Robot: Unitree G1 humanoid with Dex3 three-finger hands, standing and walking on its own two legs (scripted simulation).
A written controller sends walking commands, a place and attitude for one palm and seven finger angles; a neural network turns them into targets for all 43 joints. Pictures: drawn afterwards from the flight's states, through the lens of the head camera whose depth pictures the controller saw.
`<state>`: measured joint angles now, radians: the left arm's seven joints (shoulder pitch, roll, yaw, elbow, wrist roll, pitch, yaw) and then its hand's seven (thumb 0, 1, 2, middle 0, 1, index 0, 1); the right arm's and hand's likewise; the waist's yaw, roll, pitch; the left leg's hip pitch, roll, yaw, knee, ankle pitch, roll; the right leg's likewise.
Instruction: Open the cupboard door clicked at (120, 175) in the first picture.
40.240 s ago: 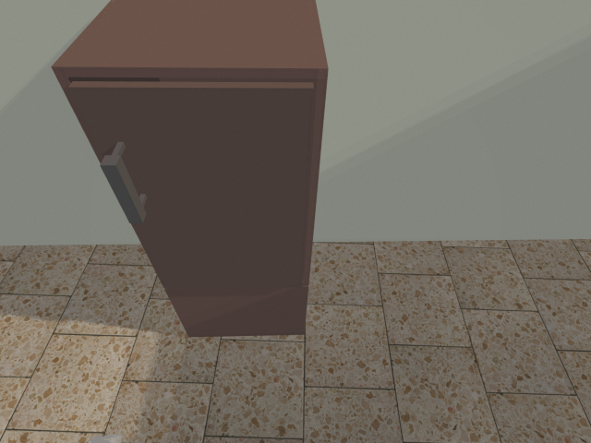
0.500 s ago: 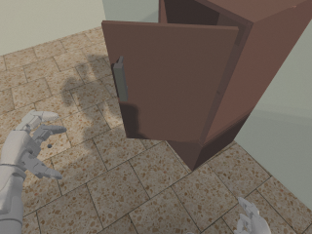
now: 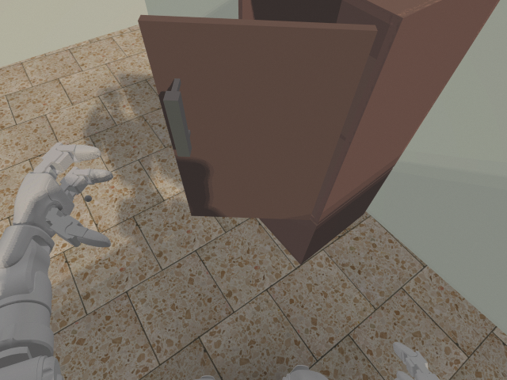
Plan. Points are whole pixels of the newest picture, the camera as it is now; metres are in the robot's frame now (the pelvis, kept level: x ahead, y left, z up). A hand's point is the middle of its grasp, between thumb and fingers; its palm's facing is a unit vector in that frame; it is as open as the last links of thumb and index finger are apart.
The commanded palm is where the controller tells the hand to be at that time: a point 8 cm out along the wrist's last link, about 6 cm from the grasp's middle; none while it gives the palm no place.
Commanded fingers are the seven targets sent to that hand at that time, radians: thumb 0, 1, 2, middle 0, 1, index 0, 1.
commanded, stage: move the hooked fingers beside the handle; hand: left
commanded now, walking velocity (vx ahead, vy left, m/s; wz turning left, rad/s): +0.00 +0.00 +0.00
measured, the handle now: (180, 118) +0.56 +0.16 +0.06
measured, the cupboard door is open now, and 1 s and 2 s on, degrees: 50 50 50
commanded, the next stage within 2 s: slide the fingers in behind the handle in 1.90 s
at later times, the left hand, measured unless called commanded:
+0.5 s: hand (116, 165) +0.43 +0.24 +0.08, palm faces -0.03 -1.00 +0.00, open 14.0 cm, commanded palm +0.41 +0.29 +0.07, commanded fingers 0.00 -0.50 0.30 -0.30 -1.20 -0.30 -1.20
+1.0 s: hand (139, 135) +0.50 +0.22 +0.08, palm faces -0.02 -1.00 +0.00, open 14.0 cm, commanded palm +0.48 +0.27 +0.07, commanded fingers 0.00 -0.50 0.30 -0.30 -1.20 -0.30 -1.20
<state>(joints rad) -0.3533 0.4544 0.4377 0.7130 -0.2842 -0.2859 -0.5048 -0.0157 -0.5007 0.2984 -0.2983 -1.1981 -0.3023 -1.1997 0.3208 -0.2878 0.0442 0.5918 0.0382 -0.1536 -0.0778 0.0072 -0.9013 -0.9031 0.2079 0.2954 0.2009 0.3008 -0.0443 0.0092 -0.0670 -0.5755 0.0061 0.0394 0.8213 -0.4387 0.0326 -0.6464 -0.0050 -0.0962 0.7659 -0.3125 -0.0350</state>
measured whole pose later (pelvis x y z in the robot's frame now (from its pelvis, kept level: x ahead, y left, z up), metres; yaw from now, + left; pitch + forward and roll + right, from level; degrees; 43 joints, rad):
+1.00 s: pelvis +0.00 +0.01 -0.01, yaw -1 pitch +19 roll -2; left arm -0.86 0.57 0.45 1.18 -0.13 -0.38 -0.37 -0.02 -0.50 0.30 -0.30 -1.20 -0.30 -1.20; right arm 0.41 -0.29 0.04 0.62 0.01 0.04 -0.03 0.00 -0.90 -0.90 0.21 0.30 0.20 0.30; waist -0.16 0.01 -0.08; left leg -0.77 0.02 0.05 0.91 -0.47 0.04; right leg -0.84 0.01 -0.08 0.82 -0.32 -0.03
